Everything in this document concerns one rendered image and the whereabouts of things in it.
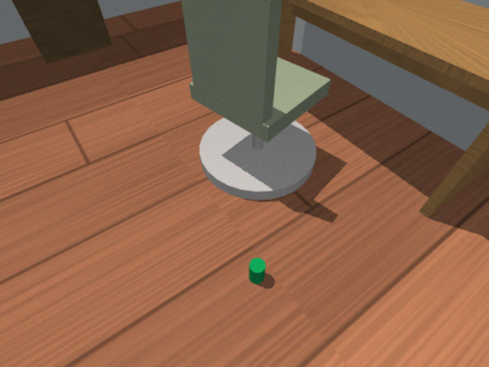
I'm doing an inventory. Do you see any office chair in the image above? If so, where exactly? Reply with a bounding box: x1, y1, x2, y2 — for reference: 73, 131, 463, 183
181, 0, 331, 200

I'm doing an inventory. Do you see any desk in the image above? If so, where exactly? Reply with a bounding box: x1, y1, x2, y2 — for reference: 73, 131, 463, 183
277, 0, 489, 218

